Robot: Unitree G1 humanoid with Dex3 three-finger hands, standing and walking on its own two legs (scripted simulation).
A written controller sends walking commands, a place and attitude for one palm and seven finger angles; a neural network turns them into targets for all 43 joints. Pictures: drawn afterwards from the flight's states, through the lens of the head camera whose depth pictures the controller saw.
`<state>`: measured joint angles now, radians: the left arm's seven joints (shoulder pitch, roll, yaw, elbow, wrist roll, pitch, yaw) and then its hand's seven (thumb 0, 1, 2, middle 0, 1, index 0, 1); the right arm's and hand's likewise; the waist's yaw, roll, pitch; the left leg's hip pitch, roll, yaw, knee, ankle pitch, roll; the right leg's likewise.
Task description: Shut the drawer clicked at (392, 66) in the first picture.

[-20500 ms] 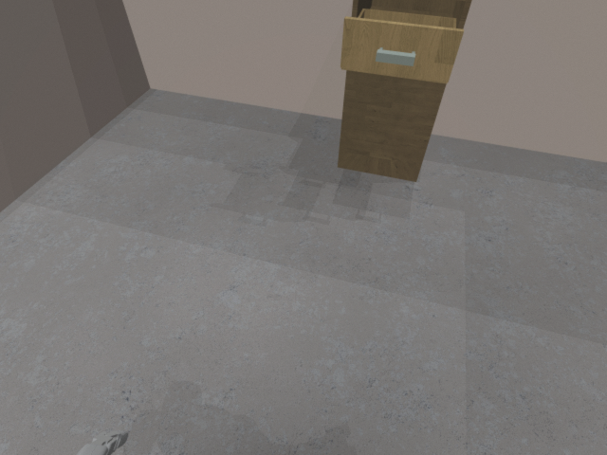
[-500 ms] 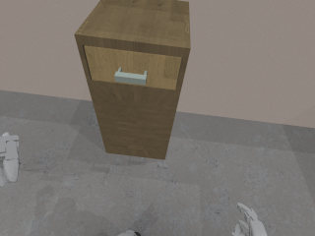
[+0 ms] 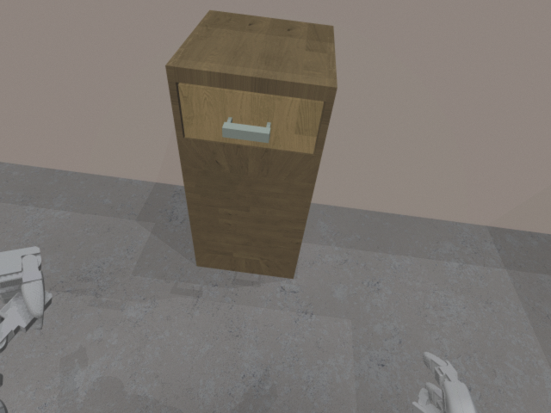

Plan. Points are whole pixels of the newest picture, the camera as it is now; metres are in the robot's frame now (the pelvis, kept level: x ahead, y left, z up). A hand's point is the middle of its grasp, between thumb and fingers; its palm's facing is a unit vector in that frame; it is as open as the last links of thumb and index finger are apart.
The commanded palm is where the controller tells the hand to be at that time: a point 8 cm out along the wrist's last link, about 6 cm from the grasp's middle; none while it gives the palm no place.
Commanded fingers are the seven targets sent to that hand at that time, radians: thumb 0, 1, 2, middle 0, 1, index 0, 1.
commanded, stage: stop stepping back and stand still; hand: left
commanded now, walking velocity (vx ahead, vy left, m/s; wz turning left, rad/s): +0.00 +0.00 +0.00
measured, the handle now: (247, 127) +0.79 +0.13 -0.02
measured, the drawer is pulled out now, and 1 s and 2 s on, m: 0.00 0.00 0.00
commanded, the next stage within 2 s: let the arm hang, fingers relaxed in 1.14 s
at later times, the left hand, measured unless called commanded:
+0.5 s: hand out of the picture +0.11 +0.27 +0.16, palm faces +0.39 -0.84 -0.37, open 3.2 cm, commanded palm +0.05 +0.30 +0.18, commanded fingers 0.00 0.90 0.90 -1.40 -1.60 -1.40 -1.60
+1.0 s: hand out of the picture +0.06 +0.25 +0.17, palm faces +0.27 -0.82 -0.50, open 3.2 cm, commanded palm +0.00 +0.31 +0.18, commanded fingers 0.00 0.90 0.90 -1.40 -1.60 -1.40 -1.60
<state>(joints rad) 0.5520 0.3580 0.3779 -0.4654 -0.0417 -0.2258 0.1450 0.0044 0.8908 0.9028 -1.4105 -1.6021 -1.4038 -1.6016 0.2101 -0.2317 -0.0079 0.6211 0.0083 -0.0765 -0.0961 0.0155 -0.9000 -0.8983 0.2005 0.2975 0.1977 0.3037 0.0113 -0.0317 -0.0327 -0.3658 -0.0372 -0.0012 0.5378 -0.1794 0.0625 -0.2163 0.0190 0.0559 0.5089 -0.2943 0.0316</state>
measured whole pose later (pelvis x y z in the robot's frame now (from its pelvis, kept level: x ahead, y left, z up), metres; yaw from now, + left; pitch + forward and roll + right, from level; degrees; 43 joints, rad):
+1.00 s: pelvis -0.14 +0.03 +0.00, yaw -1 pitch -1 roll -1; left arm 0.68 0.42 0.37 -0.65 -0.01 -0.24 0.14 0.01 0.89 0.90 -1.41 -1.60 -1.40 -1.60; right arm 0.23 -0.14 0.05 0.60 -0.02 -0.14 -0.05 0.01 -0.90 -0.90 0.21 0.30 0.20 0.30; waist -0.03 -0.01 0.04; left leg -0.34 -0.03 0.00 0.48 -0.14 0.04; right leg -0.23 0.03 -0.02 0.46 -0.22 -0.01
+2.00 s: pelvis -0.15 +0.03 +0.01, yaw +2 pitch -1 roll -1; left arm 0.31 0.24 0.02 1.11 0.02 0.01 0.01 0.00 0.91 0.90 -0.29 -0.40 -0.28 -0.40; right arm 0.26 -0.20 -0.03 1.09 -0.02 0.03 -0.02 0.01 -0.90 -0.90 0.20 0.30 0.20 0.30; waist 0.01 0.04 0.03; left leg -0.32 -0.04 -0.04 0.43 -0.14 0.04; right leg -0.21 0.02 0.00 0.45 -0.28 -0.02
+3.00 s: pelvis -0.09 -0.01 +0.01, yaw +0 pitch -1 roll +0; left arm 0.23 0.17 0.01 1.13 0.01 -0.01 0.03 0.00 0.91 0.90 -0.20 -0.30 -0.20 -0.30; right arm 0.20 -0.19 -0.01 1.13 -0.01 0.00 -0.04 0.01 -0.90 -0.90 0.20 0.30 0.20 0.30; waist 0.00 0.01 0.05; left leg -0.20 0.00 -0.03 0.40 -0.18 -0.01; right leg -0.07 0.06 0.01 0.37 -0.27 -0.05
